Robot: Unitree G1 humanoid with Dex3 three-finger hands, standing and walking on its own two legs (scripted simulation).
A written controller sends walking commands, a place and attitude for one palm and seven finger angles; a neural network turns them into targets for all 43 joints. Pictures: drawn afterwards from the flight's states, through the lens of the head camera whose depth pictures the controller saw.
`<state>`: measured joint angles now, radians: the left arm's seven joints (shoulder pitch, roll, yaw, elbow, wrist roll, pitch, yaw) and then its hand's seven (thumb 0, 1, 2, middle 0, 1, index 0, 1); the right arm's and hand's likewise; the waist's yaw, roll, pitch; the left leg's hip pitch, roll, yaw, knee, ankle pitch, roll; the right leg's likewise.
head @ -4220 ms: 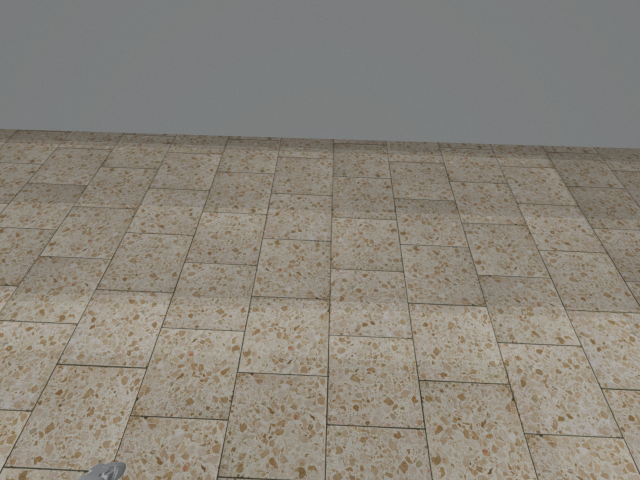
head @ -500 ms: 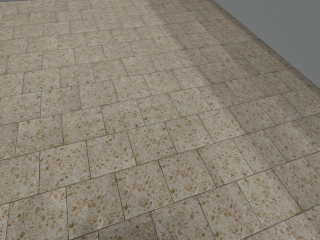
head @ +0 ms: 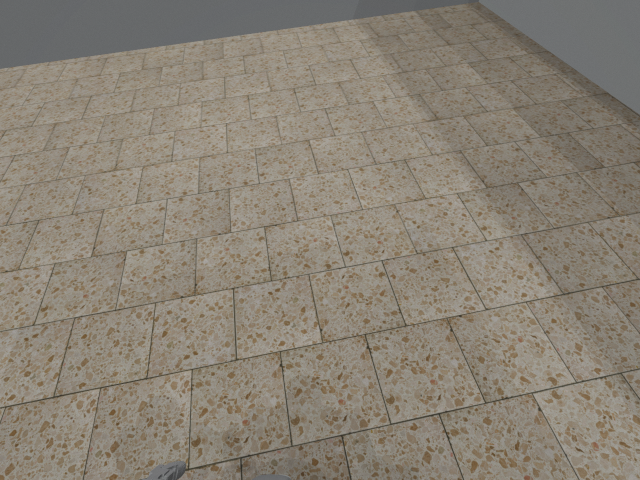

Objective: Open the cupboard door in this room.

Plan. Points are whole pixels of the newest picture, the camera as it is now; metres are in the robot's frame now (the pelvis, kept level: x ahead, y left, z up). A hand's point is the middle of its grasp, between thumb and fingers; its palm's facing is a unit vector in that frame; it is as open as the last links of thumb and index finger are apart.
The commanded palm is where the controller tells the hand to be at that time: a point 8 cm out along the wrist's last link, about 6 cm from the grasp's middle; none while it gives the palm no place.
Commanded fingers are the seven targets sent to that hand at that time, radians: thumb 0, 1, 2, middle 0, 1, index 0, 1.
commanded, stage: turn or walk to find it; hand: left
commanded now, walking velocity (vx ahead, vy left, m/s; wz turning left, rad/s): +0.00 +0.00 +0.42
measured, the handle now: out of the picture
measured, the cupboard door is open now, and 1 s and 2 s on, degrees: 0 0 0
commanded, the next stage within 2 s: none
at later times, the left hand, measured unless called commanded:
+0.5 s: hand out of the picture -0.07 +0.26 -0.18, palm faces +0.27 -0.94 -0.23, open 7.4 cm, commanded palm none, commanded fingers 0.00 0.90 0.90 -0.20 -0.30 -0.20 -0.30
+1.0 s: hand out of the picture -0.03 +0.22 -0.14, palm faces +0.41 -0.87 -0.27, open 7.4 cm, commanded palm none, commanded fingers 0.00 0.90 0.90 -0.20 -0.30 -0.20 -0.30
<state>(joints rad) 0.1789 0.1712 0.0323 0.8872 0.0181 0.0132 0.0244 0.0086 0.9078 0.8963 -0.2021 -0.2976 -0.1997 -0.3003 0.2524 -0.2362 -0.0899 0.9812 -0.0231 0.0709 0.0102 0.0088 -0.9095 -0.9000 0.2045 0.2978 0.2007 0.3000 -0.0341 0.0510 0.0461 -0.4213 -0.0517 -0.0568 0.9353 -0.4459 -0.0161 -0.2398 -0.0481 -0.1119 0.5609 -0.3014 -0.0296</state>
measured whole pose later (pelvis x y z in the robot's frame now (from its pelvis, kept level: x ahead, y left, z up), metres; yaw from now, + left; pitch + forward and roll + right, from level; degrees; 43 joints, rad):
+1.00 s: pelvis -0.05 +0.00 +0.00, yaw +24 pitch -1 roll +1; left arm 0.18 0.16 0.03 0.90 0.02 0.02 0.03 0.01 0.91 0.90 -0.20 -0.30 -0.20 -0.30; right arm 0.27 -0.24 -0.10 1.00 -0.03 0.08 0.02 0.01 -0.91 -0.90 0.20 0.30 0.20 0.30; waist -0.04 0.05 0.04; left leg -0.47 -0.06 -0.06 0.98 -0.40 -0.02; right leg -0.21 -0.04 -0.10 0.52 -0.29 -0.03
